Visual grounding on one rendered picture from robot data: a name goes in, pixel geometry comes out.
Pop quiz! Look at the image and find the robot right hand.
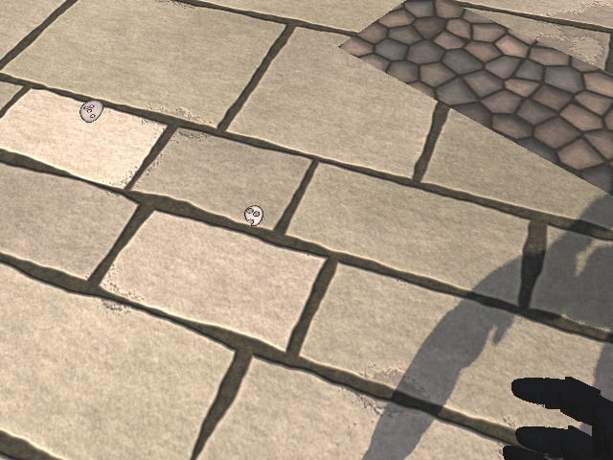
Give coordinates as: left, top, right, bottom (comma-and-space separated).
503, 377, 613, 460

